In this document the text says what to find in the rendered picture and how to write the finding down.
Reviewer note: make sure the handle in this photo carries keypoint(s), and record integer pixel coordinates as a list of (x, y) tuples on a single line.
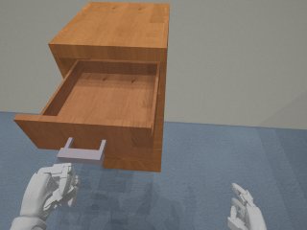
[(82, 156)]

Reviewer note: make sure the robot left forearm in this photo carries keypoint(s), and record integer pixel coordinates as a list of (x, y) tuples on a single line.
[(28, 223)]

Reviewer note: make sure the cabinet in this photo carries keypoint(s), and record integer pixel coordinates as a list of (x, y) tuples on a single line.
[(120, 31)]

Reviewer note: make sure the robot right hand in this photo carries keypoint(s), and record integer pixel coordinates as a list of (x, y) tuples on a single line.
[(251, 216)]

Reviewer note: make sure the robot left hand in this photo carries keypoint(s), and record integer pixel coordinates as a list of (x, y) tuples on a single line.
[(49, 188)]

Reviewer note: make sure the drawer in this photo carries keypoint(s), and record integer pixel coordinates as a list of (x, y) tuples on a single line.
[(100, 100)]

